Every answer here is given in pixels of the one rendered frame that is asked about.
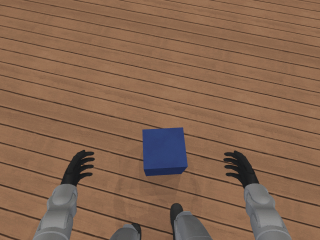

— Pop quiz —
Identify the robot shin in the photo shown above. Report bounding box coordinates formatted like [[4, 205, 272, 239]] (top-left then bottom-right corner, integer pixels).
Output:
[[175, 211, 192, 220], [123, 224, 137, 231]]

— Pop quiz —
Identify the right robot forearm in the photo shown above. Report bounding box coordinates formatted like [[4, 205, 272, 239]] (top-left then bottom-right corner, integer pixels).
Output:
[[243, 183, 292, 240]]

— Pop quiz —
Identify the robot right hand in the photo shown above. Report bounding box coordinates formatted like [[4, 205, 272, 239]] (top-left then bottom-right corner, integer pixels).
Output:
[[223, 150, 260, 189]]

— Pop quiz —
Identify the right robot shin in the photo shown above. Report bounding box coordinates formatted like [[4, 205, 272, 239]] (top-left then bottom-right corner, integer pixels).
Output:
[[175, 211, 192, 220]]

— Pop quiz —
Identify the carton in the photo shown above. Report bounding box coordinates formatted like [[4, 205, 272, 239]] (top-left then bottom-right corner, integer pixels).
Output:
[[142, 127, 188, 176]]

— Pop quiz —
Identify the left robot forearm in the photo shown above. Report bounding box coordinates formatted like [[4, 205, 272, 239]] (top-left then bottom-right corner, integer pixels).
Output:
[[32, 184, 78, 240]]

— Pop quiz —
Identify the robot left hand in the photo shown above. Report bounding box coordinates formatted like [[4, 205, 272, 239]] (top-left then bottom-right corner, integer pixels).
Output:
[[61, 150, 95, 187]]

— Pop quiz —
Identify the left robot shin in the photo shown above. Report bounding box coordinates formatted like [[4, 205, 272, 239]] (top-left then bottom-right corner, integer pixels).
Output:
[[123, 224, 137, 231]]

